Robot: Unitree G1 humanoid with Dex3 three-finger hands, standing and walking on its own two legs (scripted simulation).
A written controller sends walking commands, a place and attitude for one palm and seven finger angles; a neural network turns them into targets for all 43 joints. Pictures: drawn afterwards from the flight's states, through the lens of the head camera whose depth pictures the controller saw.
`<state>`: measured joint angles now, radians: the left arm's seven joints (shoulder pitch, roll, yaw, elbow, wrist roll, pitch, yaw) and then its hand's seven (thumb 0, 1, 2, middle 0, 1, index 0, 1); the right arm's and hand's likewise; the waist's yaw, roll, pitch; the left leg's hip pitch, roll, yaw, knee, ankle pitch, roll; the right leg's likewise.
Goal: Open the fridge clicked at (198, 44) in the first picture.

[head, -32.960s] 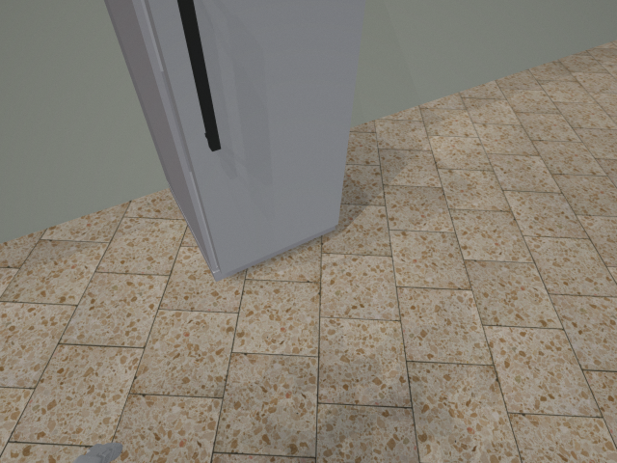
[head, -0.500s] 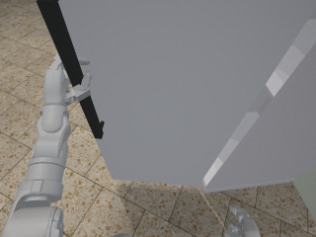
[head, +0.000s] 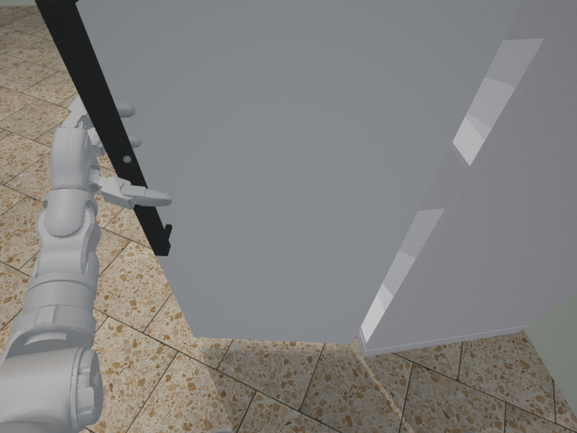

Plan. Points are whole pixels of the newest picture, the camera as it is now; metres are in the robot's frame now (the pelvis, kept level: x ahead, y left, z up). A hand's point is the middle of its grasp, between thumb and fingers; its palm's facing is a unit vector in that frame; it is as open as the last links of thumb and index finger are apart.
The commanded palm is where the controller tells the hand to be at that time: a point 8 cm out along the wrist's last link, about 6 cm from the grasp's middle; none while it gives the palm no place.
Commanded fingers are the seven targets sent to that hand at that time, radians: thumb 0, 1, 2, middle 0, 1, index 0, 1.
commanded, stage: loosen the grip on the handle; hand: left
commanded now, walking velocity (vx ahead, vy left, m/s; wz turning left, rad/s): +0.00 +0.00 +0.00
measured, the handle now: (131, 156) +0.46 +0.24 +0.14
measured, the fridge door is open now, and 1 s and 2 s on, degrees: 79 77 77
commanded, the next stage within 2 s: slip the hand off the handle in 0.14 s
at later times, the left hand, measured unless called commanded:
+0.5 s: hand (92, 157) +0.42 +0.27 +0.16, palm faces +0.25 -0.95 -0.18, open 14.6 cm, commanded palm +0.39 +0.32 +0.16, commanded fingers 0.00 -0.55 0.20 -0.25 -1.15 -0.25 -1.15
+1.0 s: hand (50, 169) +0.40 +0.31 +0.16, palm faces +0.22 -0.96 -0.17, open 14.6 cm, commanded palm +0.35 +0.35 +0.16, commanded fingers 0.00 -0.55 0.20 -0.25 -1.15 -0.25 -1.15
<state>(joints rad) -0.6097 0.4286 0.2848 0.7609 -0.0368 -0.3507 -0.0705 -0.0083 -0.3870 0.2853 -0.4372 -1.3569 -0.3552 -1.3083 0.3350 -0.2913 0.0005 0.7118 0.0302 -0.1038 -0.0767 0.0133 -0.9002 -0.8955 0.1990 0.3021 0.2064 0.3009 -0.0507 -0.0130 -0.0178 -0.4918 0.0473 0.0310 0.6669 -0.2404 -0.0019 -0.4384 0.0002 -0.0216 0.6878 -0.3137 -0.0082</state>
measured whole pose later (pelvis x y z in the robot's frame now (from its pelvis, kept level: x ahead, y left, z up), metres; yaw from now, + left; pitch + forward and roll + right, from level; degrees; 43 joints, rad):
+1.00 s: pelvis +0.04 +0.02 +0.00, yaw +0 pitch +6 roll -1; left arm -0.38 0.51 0.46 0.56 -0.17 -0.27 -0.29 -0.01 -0.55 0.20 -0.25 -1.15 -0.26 -1.16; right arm 0.34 -0.26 0.02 0.64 0.04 -0.06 -0.09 0.01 -0.90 -0.90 0.20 0.30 0.21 0.30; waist -0.02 0.02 -0.08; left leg -0.51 0.04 0.03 0.72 -0.32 0.01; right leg -0.43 0.00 -0.02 0.67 -0.36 0.01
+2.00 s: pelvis +0.03 +0.01 +0.01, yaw +2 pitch -1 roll -1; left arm 0.01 0.49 0.49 0.15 -0.41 0.10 -0.52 -0.01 -0.55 0.20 -0.25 -1.15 -0.25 -1.15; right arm 0.26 -0.27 0.07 0.58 0.08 -0.24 -0.11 0.02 -0.90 -0.90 0.20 0.30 0.21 0.30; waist 0.04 0.05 -0.07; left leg -0.32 0.03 0.00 0.61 -0.27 -0.01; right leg -0.23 -0.01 -0.05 0.57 -0.32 0.00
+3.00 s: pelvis +0.05 +0.01 +0.02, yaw +1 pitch -5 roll +0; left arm 0.42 0.35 0.35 -0.35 -0.08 -0.05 0.09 0.01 0.81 0.86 -0.21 -0.35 -0.21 -0.36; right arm 0.19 -0.22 0.04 0.66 -0.01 -0.12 -0.10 0.01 -0.90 -0.90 0.20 0.30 0.21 0.30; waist 0.08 0.04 0.02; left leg -0.11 0.01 0.02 0.42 -0.21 0.00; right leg -0.03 -0.02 -0.03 0.40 -0.27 0.01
